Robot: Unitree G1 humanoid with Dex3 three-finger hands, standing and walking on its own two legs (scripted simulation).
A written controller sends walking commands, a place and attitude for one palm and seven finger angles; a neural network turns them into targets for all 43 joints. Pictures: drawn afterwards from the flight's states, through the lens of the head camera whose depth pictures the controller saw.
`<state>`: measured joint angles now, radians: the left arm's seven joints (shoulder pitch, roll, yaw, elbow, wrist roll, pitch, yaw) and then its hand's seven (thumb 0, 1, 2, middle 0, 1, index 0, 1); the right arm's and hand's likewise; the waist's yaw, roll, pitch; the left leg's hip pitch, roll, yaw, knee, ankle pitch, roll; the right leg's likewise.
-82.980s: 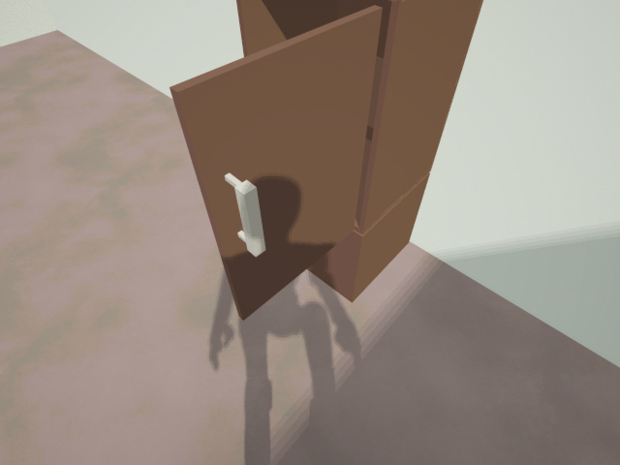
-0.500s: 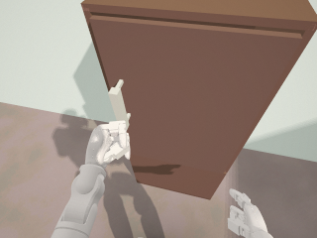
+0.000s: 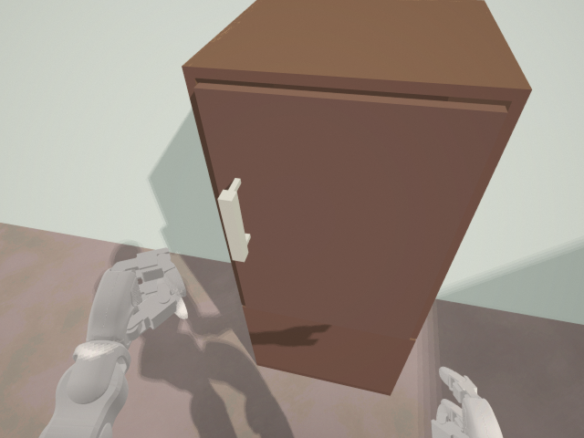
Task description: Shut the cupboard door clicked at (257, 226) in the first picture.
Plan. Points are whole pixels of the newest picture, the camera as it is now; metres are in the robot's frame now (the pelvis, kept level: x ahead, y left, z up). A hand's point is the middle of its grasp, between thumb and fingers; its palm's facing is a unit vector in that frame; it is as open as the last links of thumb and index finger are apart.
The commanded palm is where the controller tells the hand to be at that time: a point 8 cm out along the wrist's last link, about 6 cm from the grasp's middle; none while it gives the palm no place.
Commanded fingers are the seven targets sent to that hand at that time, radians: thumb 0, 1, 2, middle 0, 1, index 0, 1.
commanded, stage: draw the hand back to the body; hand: left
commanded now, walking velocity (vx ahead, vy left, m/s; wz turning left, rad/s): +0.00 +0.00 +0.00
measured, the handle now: (238, 220) +0.48 +0.13 +0.03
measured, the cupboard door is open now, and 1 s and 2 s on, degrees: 0 0 0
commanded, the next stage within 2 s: step back with the hand held close in 0.92 s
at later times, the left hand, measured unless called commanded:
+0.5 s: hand (30, 310) +0.21 +0.29 +0.16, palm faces +0.38 -0.84 -0.38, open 5.7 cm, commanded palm +0.16 +0.33 +0.19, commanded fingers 0.00 0.90 0.90 -0.23 -0.33 -0.23 -0.33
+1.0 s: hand (13, 305) +0.20 +0.29 +0.18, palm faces +0.43 -0.81 -0.40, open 7.4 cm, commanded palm +0.15 +0.33 +0.19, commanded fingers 0.00 0.90 0.90 -0.20 -0.30 -0.20 -0.30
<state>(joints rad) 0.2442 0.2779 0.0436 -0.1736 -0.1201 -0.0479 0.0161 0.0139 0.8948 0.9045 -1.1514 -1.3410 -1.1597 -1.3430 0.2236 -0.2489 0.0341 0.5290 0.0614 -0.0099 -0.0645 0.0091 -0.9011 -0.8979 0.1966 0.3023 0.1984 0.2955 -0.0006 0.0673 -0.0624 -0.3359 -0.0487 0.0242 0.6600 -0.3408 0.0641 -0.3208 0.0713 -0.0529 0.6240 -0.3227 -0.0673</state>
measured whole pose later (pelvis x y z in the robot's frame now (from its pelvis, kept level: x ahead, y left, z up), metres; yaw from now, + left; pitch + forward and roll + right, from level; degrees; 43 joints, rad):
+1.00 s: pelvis +0.01 +0.03 +0.02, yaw +0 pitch -4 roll -1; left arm 0.46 0.37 0.33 -0.42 -0.08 -0.01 0.10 0.01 0.89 0.90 -0.21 -0.31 -0.22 -0.31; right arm 0.22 -0.24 0.03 0.62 0.04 -0.08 -0.04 0.01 -0.90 -0.90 0.20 0.30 0.20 0.30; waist 0.06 0.08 -0.02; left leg -0.11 -0.08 0.03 0.42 -0.25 0.09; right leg -0.09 0.05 -0.03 0.39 -0.23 -0.03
